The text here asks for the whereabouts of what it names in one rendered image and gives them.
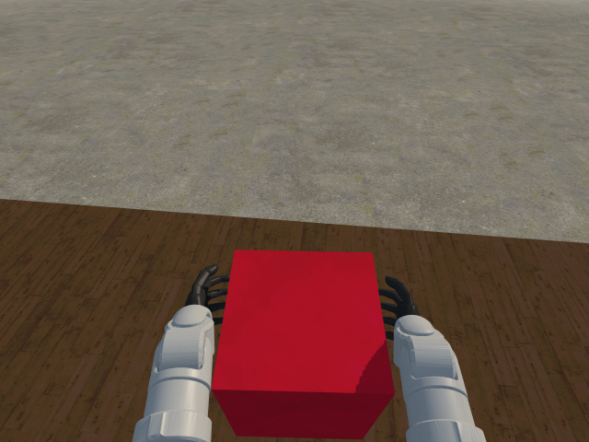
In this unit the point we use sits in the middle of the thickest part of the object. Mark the carton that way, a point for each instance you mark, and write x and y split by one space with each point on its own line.
303 349

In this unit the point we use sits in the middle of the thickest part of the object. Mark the robot right forearm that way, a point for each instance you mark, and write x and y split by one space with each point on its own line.
432 384

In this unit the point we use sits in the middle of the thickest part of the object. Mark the robot left hand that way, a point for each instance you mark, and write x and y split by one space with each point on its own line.
200 295

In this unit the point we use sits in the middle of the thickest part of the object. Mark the robot left forearm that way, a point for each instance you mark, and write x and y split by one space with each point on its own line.
176 408

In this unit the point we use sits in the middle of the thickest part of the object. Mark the robot right hand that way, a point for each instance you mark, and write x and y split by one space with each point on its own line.
404 300

